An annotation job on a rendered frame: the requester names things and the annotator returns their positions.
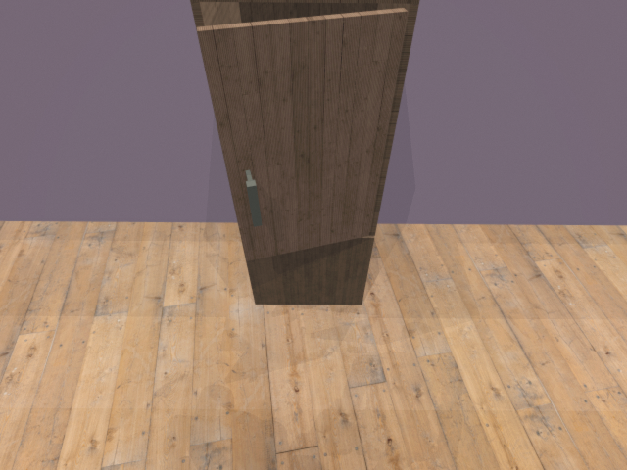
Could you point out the cupboard door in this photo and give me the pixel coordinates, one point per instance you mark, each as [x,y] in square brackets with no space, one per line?
[304,104]

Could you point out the handle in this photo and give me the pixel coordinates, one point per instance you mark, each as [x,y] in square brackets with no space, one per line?
[253,199]

